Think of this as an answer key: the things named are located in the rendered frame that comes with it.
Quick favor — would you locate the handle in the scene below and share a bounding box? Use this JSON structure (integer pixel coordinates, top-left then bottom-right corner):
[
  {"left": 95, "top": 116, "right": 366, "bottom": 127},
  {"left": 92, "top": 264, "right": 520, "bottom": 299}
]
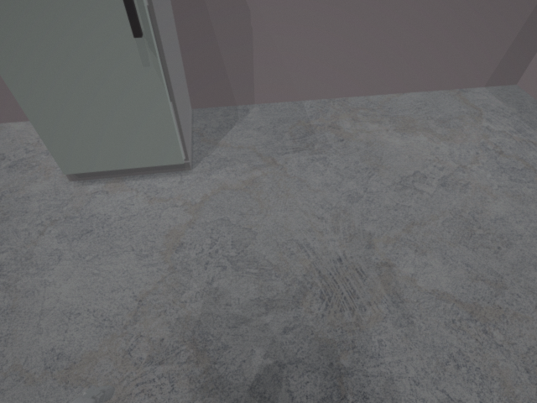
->
[{"left": 123, "top": 0, "right": 143, "bottom": 38}]

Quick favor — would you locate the fridge door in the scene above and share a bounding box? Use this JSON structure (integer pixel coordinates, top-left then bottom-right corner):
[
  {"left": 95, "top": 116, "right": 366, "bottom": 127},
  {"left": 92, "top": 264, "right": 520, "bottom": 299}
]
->
[{"left": 0, "top": 0, "right": 185, "bottom": 175}]

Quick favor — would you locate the robot left hand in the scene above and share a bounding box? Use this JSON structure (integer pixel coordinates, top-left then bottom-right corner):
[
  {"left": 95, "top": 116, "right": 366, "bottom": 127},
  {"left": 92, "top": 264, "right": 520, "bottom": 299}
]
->
[{"left": 72, "top": 385, "right": 115, "bottom": 403}]

